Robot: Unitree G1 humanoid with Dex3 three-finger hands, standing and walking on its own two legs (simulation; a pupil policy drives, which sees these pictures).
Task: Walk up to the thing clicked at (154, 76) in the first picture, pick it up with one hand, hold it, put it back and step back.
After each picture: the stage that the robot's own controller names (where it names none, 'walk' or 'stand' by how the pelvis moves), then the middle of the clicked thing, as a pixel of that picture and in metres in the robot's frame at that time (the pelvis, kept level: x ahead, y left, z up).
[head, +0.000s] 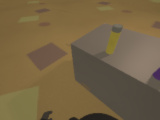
stand; out of the picture +0.43 -0.46 +0.13
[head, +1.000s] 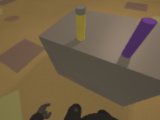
sink last; (135, 41) +0.55 -0.20 +0.16
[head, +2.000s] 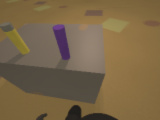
stand; (62, 44) +0.49 +0.24 +0.17
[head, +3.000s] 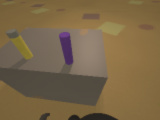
stand; (67, 50) +0.48 +0.21 +0.13
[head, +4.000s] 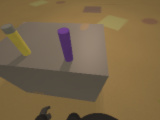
stand; (66, 47) +0.49 +0.20 +0.13
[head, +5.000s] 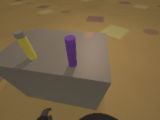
stand; (71, 53) +0.48 +0.17 +0.13
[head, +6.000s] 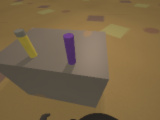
stand; (70, 50) +0.50 +0.19 +0.13
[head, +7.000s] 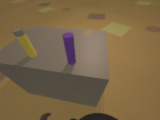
stand; (70, 50) +0.49 +0.19 +0.13
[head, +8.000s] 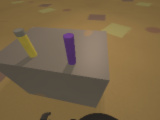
stand; (70, 50) +0.49 +0.19 +0.12
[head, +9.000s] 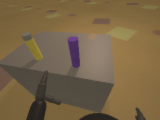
rise first; (74, 53) +0.48 +0.18 +0.13
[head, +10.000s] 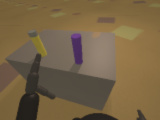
go down; (77, 50) +0.51 +0.17 +0.13
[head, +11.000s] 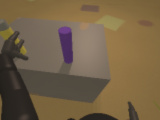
go down; (67, 48) +0.48 +0.16 +0.14
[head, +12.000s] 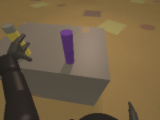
approach; (68, 49) +0.49 +0.17 +0.14
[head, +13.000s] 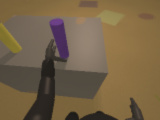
close; (61, 42) +0.50 +0.19 +0.17
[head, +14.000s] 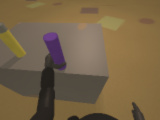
lift; (57, 54) +0.41 +0.21 +0.17
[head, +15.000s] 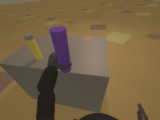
lift; (62, 53) +0.32 +0.17 +0.28
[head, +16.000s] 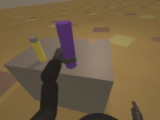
hold; (68, 47) +0.34 +0.15 +0.31
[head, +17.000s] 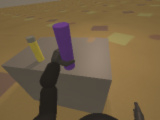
hold; (66, 49) +0.33 +0.16 +0.30
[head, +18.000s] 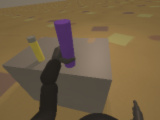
crouch; (66, 47) +0.34 +0.15 +0.31
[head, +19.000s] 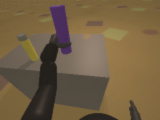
crouch; (62, 32) +0.44 +0.18 +0.33
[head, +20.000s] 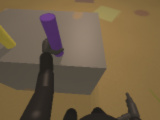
lower; (54, 39) +0.50 +0.20 +0.18
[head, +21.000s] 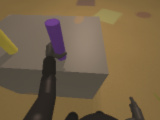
lower; (57, 43) +0.48 +0.20 +0.18
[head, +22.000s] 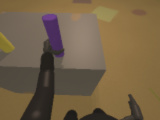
lower; (55, 39) +0.50 +0.20 +0.18
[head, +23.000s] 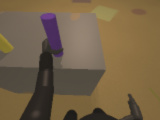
lower; (54, 38) +0.51 +0.20 +0.18
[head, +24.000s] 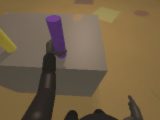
loosen; (58, 40) +0.49 +0.19 +0.18
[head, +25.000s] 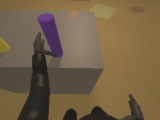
withdraw; (53, 39) +0.49 +0.19 +0.18
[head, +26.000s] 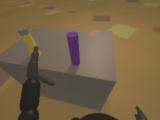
sink last; (74, 51) +0.47 +0.17 +0.16
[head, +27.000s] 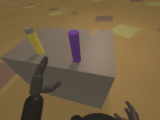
stand; (75, 48) +0.50 +0.18 +0.16
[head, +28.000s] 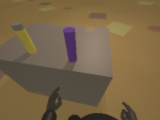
stand; (71, 47) +0.49 +0.17 +0.17
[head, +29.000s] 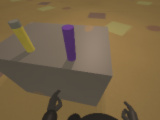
stand; (70, 45) +0.49 +0.18 +0.18
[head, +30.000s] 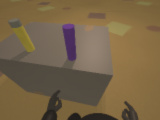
stand; (70, 44) +0.49 +0.18 +0.19
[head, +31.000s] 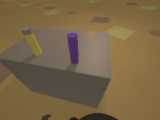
stand; (73, 50) +0.51 +0.17 +0.13
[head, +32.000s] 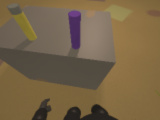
walk; (75, 33) +0.57 +0.15 +0.14
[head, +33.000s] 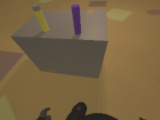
walk; (76, 21) +0.83 +0.21 +0.15
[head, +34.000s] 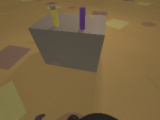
stand; (82, 19) +1.11 +0.18 +0.15
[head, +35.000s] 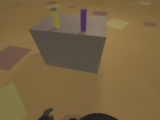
stand; (83, 20) +1.08 +0.15 +0.12
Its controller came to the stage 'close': yes
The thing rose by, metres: 0.21
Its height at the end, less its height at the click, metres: +0.00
